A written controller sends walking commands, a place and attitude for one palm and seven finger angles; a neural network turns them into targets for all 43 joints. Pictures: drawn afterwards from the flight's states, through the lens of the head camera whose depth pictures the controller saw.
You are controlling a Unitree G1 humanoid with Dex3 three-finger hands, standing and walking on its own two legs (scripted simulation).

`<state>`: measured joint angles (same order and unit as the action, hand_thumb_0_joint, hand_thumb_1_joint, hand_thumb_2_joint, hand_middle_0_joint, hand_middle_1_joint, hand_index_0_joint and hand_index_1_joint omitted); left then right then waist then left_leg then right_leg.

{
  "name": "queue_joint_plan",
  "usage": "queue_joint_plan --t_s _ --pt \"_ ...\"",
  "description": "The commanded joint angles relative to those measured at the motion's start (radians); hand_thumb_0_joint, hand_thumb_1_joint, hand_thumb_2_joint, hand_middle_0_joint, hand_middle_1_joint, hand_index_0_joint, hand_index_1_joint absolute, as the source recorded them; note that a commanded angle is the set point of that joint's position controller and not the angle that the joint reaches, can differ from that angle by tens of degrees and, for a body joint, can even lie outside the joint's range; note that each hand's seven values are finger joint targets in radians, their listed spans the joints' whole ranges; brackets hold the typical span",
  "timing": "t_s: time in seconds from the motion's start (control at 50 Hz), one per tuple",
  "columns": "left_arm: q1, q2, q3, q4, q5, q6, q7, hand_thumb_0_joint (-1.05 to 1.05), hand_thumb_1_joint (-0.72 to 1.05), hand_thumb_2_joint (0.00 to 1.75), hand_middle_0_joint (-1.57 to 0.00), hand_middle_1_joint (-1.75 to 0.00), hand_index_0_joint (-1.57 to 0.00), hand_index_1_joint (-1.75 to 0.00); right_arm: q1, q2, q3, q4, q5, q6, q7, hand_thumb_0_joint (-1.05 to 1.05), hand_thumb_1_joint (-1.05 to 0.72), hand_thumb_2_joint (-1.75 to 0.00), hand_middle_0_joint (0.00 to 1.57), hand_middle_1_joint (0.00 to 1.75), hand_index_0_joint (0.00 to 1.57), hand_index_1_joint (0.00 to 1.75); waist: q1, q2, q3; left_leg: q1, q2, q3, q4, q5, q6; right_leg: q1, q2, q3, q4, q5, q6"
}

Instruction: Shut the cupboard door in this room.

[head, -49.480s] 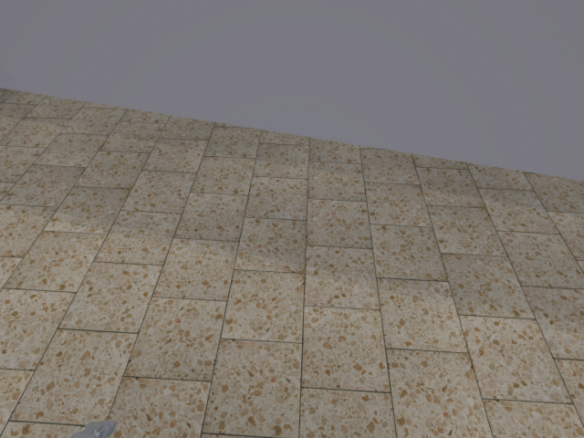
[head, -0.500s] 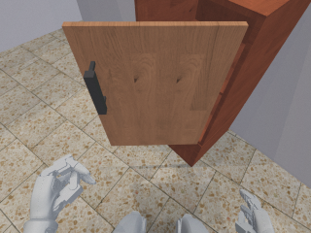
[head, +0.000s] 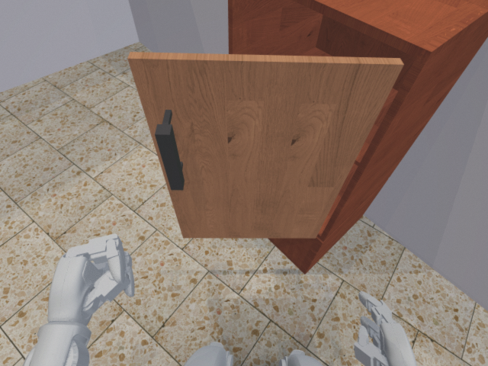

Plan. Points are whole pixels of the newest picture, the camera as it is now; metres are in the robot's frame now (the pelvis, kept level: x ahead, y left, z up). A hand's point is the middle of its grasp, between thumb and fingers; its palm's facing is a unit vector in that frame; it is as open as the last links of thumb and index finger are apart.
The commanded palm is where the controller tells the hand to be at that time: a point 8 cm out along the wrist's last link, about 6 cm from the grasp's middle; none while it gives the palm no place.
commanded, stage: raise the hand and make a fist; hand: left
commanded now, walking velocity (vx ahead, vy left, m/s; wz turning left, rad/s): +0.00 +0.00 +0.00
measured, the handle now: (173, 151) +0.47 +0.18 +0.06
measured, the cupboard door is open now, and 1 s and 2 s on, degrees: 48 48 48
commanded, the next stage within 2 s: bring the fist close to the handle in 0.38 s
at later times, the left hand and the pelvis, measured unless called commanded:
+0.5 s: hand (136, 281) +0.22 +0.17 +0.06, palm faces +0.10 -0.99 -0.03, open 3.1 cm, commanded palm +0.20 +0.23 +0.06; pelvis +0.00 -0.02 +0.00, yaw +0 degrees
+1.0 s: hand (169, 230) +0.30 +0.15 +0.06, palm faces +0.08 -1.00 -0.02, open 3.1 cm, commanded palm +0.28 +0.20 +0.06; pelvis +0.00 -0.02 +0.00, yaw +0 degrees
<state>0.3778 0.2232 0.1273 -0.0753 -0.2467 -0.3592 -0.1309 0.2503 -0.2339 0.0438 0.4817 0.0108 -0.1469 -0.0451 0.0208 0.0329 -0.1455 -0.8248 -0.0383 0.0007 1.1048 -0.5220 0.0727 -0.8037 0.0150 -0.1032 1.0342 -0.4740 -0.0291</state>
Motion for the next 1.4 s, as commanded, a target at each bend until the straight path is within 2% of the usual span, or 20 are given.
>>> queue_joint_plan --t_s 0.0,0.12,0.46,0.56,0.68,0.7,0.72,0.8,0.84,0.9,0.94,1.0,1.08,1.1,1.22,1.26,1.28,1.3,1.32,1.38 --pt "-0.045 0.106 0.073 -0.178 -0.024 -0.05 -0.006 0.0 0.9 0.9 -1.3 -1.5 -1.3 -1.5 -0.033 -0.145 -0.07 -0.148 0.003 -0.049 -0.01 0.0 -0.9 -0.9 0.2 0.3 0.2 0.3 -0.008 0.021 -0.178 0.139 0.035 -0.103 -0.225 0.276 -0.087 0.137 0.02 0.026 -0.111 0.177 -0.016" --pt "-0.051 0.105 0.071 -0.197 -0.021 -0.068 -0.003 0.0 0.9 0.9 -1.3 -1.5 -1.3 -1.5 -0.033 -0.143 -0.075 -0.145 0.003 -0.05 -0.006 0.0 -0.9 -0.9 0.2 0.3 0.2 0.3 -0.006 0.024 -0.199 0.141 0.033 -0.085 -0.215 0.304 -0.084 0.162 0.014 0.036 -0.108 0.208 -0.016" --pt "-0.065 0.095 0.058 -0.167 -0.02 -0.076 -0.002 0.0 0.9 0.9 -1.3 -1.5 -1.3 -1.5 -0.046 -0.138 -0.07 -0.146 0.006 -0.045 -0.006 0.0 -0.9 -0.9 0.2 0.3 0.2 0.3 -0.021 -0.007 -0.154 0.063 0.021 -0.06 -0.185 0.19 -0.053 0.166 0.002 0.088 -0.148 0.12 -0.006" --pt "-0.254 0.106 0.053 -0.133 -0.008 -0.078 0.007 0.0 0.9 0.9 -1.3 -1.5 -1.3 -1.5 -0.044 -0.141 -0.068 -0.116 0.004 -0.052 -0.013 0.0 -0.9 -0.9 0.2 0.3 0.2 0.3 -0.044 -0.002 -0.166 0.056 0.022 -0.065 -0.165 0.167 -0.05 0.138 -0.001 0.099 -0.145 0.091 -0.004" --pt "-0.316 0.116 0.07 -0.041 -0.009 -0.039 -0.002 0.0 0.9 0.9 -1.3 -1.5 -1.3 -1.5 -0.042 -0.139 -0.067 -0.103 0.009 -0.042 -0.012 0.0 -0.9 -0.9 0.2 0.3 0.2 0.3 -0.028 -0.018 -0.211 0.052 0.019 -0.048 -0.167 0.213 -0.046 0.206 -0.009 0.119 -0.155 0.155 0.001" --pt "-0.326 0.15 0.107 -0.025 -0.01 -0.034 0.002 0.0 0.9 0.9 -1.3 -1.5 -1.3 -1.5 -0.036 -0.141 -0.069 -0.098 0.01 -0.037 -0.013 0.0 -0.9 -0.9 0.2 0.3 0.2 0.3 -0.019 -0.024 -0.223 0.051 0.02 -0.049 -0.168 0.227 -0.047 0.224 -0.007 0.123 -0.155 0.168 -0.001" --pt "-0.34 0.116 0.072 -0.023 -0.006 -0.03 0.001 0.0 0.9 0.9 -1.3 -1.5 -1.3 -1.5 -0.046 -0.136 -0.067 -0.103 0.01 -0.035 -0.011 0.0 -0.9 -0.9 0.2 0.3 0.2 0.3 -0.021 -0.005 -0.22 0.059 0.018 -0.042 -0.172 0.23 -0.046 0.225 -0.012 0.125 -0.158 0.177 0.001" --pt "-0.402 0.122 0.078 0.009 0.0 -0.03 0.022 0.0 0.9 0.9 -1.3 -1.5 -1.3 -1.5 -0.036 -0.14 -0.068 -0.094 0.008 -0.027 -0.007 0.0 -0.9 -0.9 0.2 0.3 0.2 0.3 -0.024 -0.02 -0.224 0.076 0.022 -0.046 -0.186 0.247 -0.047 0.232 -0.007 0.113 -0.156 0.206 0.001" --pt "-0.425 0.083 0.039 0.028 0.011 -0.035 0.03 0.0 0.9 0.9 -1.3 -1.5 -1.3 -1.5 -0.034 -0.136 -0.068 -0.089 0.008 -0.025 -0.001 0.0 -0.9 -0.9 0.2 0.3 0.2 0.3 -0.029 0.0 -0.218 0.098 0.024 -0.045 -0.192 0.26 -0.049 0.215 -0.008 0.102 -0.149 0.228 -0.001" --pt "-0.482 0.107 0.059 0.07 0.022 -0.045 0.051 0.0 0.9 0.9 -1.3 -1.5 -1.3 -1.5 -0.026 -0.145 -0.072 -0.076 0.004 -0.018 0.0 0.0 -0.9 -0.9 0.2 0.3 0.2 0.3 -0.032 -0.037 -0.22 0.092 0.025 -0.047 -0.191 0.261 -0.048 0.217 -0.007 0.103 -0.149 0.231 0.0" --pt "-0.512 0.083 0.04 0.097 0.03 -0.049 0.06 0.0 0.9 0.9 -1.3 -1.5 -1.3 -1.5 -0.029 -0.139 -0.073 -0.075 0.004 -0.013 0.004 0.0 -0.9 -0.9 0.2 0.3 0.2 0.3 -0.035 -0.041 -0.225 0.094 0.023 -0.039 -0.192 0.253 -0.047 0.215 -0.012 0.106 -0.153 0.228 0.003" --pt "-0.619 0.117 0.062 0.132 0.046 -0.06 0.077 0.0 0.9 0.9 -1.3 -1.5 -1.3 -1.5 -0.024 -0.146 -0.074 -0.057 0.002 -0.001 0.001 0.0 -0.9 -0.9 0.2 0.3 0.2 0.3 -0.04 -0.035 -0.233 0.092 0.025 -0.042 -0.193 0.247 -0.046 0.208 -0.009 0.109 -0.149 0.219 0.001" --pt "-0.661 0.097 0.053 0.152 0.049 -0.077 0.086 0.0 0.9 0.9 -1.3 -1.5 -1.3 -1.5 -0.019 -0.141 -0.078 -0.046 0.001 0.004 0.008 0.0 -0.9 -0.9 0.2 0.3 0.2 0.3 -0.03 0.003 -0.301 0.13 0.024 -0.034 -0.195 0.304 -0.05 0.243 -0.01 0.108 -0.135 0.295 -0.002" --pt "-0.657 0.102 0.053 0.17 0.053 -0.074 0.089 0.0 0.9 0.9 -1.3 -1.5 -1.3 -1.5 -0.012 -0.144 -0.08 -0.045 0.0 0.008 0.008 0.0 -0.9 -0.9 0.2 0.3 0.2 0.3 -0.033 -0.015 -0.311 0.135 0.026 -0.035 -0.192 0.324 -0.047 0.25 -0.007 0.106 -0.133 0.318 -0.001" --pt "-0.79 0.094 0.05 0.299 0.064 -0.067 0.106 0.0 0.9 0.9 -1.3 -1.5 -1.3 -1.5 -0.002 -0.146 -0.079 -0.021 0.002 0.028 0.011 0.0 -0.9 -0.9 0.2 0.3 0.2 0.3 -0.051 -0.025 -0.256 0.117 0.027 -0.033 -0.2 0.285 -0.049 0.211 -0.009 0.108 -0.151 0.286 0.002" --pt "-0.847 0.083 0.042 0.327 0.07 -0.076 0.113 0.0 0.9 0.9 -1.3 -1.5 -1.3 -1.5 0.004 -0.146 -0.081 -0.014 0.002 0.033 0.012 0.0 -0.9 -0.9 0.2 0.3 0.2 0.3 -0.059 -0.046 -0.27 0.128 0.029 -0.036 -0.201 0.285 -0.049 0.205 -0.008 0.105 -0.15 0.285 0.003" --pt "-0.88 0.077 0.034 0.328 0.072 -0.082 0.116 0.0 0.9 0.9 -1.3 -1.5 -1.3 -1.5 0.005 -0.145 -0.081 -0.012 -0.001 0.034 0.013 0.0 -0.9 -0.9 0.2 0.3 0.2 0.3 -0.061 -0.024 -0.287 0.136 0.028 -0.033 -0.2 0.291 -0.049 0.208 -0.009 0.106 -0.148 0.295 0.003" --pt "-0.882 0.108 0.064 0.33 0.076 -0.088 0.124 0.0 0.9 0.9 -1.3 -1.5 -1.3 -1.5 0.015 -0.149 -0.084 -0.01 -0.001 0.036 0.013 0.0 -0.9 -0.9 0.2 0.3 0.2 0.3 -0.049 -0.019 -0.312 0.141 0.029 -0.035 -0.2 0.309 -0.051 0.223 -0.007 0.105 -0.141 0.308 -0.001" --pt "-0.901 0.078 0.038 0.338 0.08 -0.093 0.127 0.0 0.9 0.9 -1.3 -1.5 -1.3 -1.5 0.011 -0.143 -0.082 -0.009 -0.002 0.037 0.015 0.0 -0.9 -0.9 0.2 0.3 0.2 0.3 -0.056 -0.012 -0.323 0.155 0.028 -0.034 -0.2 0.323 -0.051 0.221 -0.008 0.103 -0.137 0.325 0.0" --pt "-0.949 0.083 0.044 0.404 0.088 -0.103 0.137 0.0 0.9 0.9 -1.3 -1.5 -1.3 -1.5 0.024 -0.145 -0.084 0.007 -0.003 0.044 0.02 0.0 -0.9 -0.9 0.2 0.3 0.2 0.3 -0.064 -0.024 -0.313 0.143 0.03 -0.034 -0.198 0.313 -0.052 0.206 -0.007 0.102 -0.138 0.32 0.002"
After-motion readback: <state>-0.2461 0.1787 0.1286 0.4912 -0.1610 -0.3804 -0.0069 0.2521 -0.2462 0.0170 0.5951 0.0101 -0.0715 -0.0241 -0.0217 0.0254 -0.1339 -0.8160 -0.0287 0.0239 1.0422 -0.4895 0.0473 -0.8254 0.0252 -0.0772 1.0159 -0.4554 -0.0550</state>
